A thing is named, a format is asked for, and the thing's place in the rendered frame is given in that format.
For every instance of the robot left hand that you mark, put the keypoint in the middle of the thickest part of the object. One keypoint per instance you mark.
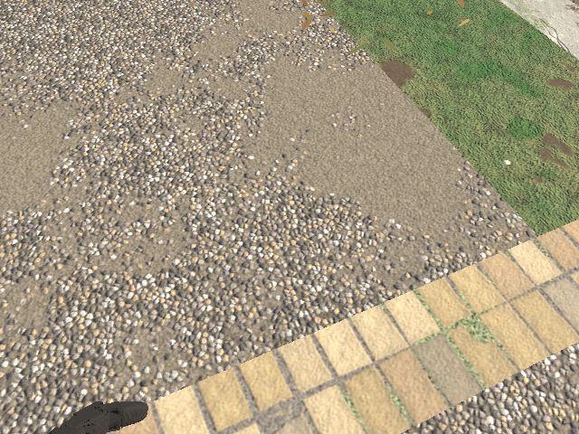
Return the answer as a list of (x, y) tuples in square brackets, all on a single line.
[(99, 418)]

